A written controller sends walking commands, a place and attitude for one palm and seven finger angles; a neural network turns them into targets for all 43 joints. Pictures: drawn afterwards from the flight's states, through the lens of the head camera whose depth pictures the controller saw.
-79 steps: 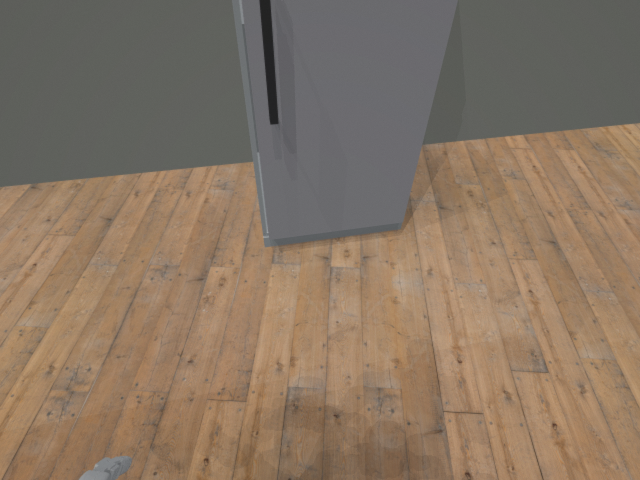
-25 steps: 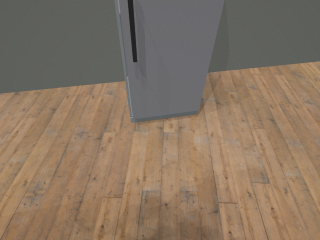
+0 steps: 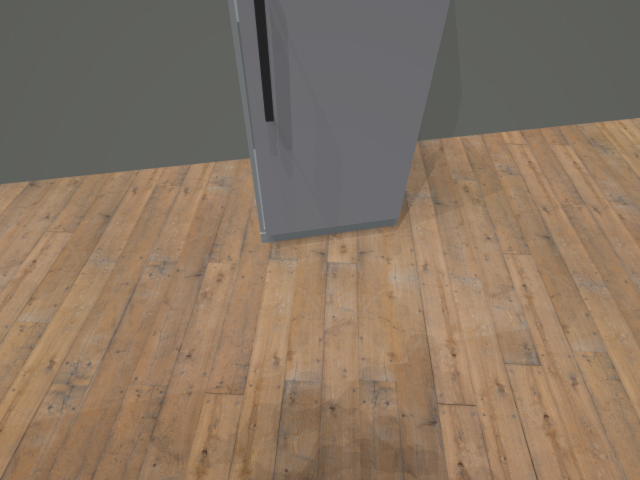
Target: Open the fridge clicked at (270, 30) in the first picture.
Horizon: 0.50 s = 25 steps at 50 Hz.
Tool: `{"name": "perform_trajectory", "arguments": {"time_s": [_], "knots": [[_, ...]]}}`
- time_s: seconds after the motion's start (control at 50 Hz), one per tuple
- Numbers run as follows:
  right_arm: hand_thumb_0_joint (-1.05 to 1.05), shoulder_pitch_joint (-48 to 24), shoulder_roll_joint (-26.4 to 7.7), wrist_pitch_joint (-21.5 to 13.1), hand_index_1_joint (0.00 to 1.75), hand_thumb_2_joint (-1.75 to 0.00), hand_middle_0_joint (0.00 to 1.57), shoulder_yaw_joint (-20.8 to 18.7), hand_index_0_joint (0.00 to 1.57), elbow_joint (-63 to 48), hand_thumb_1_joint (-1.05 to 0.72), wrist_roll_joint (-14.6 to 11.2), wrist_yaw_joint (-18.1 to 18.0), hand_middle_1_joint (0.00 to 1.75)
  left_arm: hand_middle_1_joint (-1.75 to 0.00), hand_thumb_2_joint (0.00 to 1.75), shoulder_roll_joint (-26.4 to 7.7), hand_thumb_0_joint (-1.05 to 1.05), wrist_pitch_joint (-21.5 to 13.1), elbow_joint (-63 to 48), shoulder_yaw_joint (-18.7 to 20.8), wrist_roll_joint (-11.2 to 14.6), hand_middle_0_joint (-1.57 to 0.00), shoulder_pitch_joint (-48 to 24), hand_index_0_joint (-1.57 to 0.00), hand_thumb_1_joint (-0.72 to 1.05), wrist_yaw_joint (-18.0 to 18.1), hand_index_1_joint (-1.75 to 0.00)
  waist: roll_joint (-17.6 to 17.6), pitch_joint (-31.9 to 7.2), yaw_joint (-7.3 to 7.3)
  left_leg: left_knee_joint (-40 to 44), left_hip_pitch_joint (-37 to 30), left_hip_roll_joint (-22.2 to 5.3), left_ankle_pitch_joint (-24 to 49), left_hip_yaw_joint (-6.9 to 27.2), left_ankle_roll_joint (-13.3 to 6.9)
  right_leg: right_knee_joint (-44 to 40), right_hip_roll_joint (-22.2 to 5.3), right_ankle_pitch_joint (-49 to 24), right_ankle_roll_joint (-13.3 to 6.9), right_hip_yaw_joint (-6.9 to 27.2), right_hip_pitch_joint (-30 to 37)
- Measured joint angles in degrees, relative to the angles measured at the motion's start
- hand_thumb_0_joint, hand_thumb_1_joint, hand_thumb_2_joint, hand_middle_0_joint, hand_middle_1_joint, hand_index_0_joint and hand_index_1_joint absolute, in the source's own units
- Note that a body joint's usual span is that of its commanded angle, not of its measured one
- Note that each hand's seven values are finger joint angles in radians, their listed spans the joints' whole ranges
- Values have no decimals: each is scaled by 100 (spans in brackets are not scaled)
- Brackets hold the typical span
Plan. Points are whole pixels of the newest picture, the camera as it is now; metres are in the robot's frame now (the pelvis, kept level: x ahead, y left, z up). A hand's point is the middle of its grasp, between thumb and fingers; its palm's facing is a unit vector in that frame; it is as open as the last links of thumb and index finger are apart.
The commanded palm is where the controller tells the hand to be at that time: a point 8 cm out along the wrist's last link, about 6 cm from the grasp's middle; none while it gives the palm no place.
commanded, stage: walk to a spot facing it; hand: left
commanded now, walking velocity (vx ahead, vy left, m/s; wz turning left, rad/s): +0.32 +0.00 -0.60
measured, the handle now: (262, 45) +1.09 +0.22 +0.07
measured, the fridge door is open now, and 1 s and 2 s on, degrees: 0 0 0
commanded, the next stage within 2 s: turn to face it in 1.04 s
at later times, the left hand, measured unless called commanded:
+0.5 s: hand out of the picture +0.15 +0.13 -0.18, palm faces -0.15 -0.96 -0.22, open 7.4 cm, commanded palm none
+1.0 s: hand (261, 358) +0.36 +0.13 -0.20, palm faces -0.31 -0.94 -0.15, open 7.4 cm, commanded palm none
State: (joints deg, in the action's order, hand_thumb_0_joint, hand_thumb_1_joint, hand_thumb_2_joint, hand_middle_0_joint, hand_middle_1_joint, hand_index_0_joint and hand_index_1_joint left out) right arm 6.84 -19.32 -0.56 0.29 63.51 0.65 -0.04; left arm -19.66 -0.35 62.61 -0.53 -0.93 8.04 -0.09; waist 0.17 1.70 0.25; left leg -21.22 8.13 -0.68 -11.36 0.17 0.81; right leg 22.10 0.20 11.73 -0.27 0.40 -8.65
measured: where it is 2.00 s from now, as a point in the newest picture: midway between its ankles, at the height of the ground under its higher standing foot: (361, 430)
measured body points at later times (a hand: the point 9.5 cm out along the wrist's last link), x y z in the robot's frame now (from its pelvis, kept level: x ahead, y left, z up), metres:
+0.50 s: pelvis +0.10 -0.06 -0.02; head +0.11 -0.07 +0.43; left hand +0.16 +0.18 -0.16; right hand +0.05 -0.30 -0.18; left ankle +0.08 +0.09 -0.66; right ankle +0.08 -0.12 -0.75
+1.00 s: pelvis +0.33 -0.05 -0.02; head +0.35 -0.03 +0.43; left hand +0.38 +0.18 -0.19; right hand +0.33 -0.29 -0.15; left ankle +0.40 +0.01 -0.75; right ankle +0.19 -0.12 -0.64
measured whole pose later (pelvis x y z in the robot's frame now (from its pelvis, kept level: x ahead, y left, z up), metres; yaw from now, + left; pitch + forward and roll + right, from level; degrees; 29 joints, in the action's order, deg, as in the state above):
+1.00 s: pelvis +0.33 -0.05 -0.02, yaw -24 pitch -2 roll -1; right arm 9.8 -7.0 -4.4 -1.7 56.0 1.3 -0.6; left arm -10.5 -0.9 62.8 4.0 -1.6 21.4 -0.2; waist 2.6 3.1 2.2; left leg -34.5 17.6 -4.5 -14.8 -12.0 -2.6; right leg 72.8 -0.5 22.8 -1.5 -1.0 -22.4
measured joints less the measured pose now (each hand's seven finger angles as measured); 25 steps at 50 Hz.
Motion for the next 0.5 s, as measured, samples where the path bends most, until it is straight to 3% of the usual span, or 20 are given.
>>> {"name": "perform_trajectory", "arguments": {"time_s": [0.2, 0.28, 0.34, 0.38, 0.44, 0.5], "knots": [[1, 572, 420, 51, 30, -90, 20, -81, 20, -243, -91, 77, 12, 30, -30, 90, 388, 1, 197, -203, 137, -57, -20, 833, -20, 90, -140, -30, 34, -304, 97, -845, 140, -181, -795, -440, -8, 1071, 193, 871, -132, 402, -425], [1, 879, 578, -107, 30, -90, 20, -166, 21, -299, -91, 73, -5, 30, -30, 90, 595, 1, 230, -212, 211, -59, -20, 1082, -19, 90, -212, -30, 63, -178, 72, -827, -135, -276, -1033, -815, 75, 2271, 27, 1476, -84, 1, -1002], [1, 1100, 591, -145, 30, -90, 20, -212, 21, -251, -91, 102, -29, 30, -30, 90, 753, 1, 167, -288, 251, -58, -20, 1040, -19, 91, -269, -30, -73, -1, -10, -875, -347, -448, -1212, -971, 217, 2081, -108, 1440, -89, -368, -1187], [1, 1242, 589, -90, 30, -90, 20, -229, 21, -164, -91, 73, -18, 30, -30, 90, 779, 1, -17, -427, 280, -78, -20, 988, -20, 90, -276, -30, -164, 104, -3, -1706, -98, -660, -1534, -949, 182, 1712, -60, 677, -207, -528, -1118], [1, 1231, 643, 65, 30, -90, 20, -234, 20, 22, -91, 52, 19, 30, -30, 90, 828, 1, -245, -506, 314, -29, -20, 966, -20, 90, -127, -30, -154, 182, 93, -3855, 825, -586, -1601, -477, 37, 1789, 84, 848, -424, -582, -908], [1, 1018, 690, 75, 30, -90, 20, -270, 20, -25, -91, 81, 37, 30, -30, 90, 901, 1, -295, -463, 291, -37, -20, 1151, -20, 91, -30, -30, -57, 108, 157, -4687, 1613, -535, -1080, -438, 43, 1191, 199, 751, -432, -420, -468]]}}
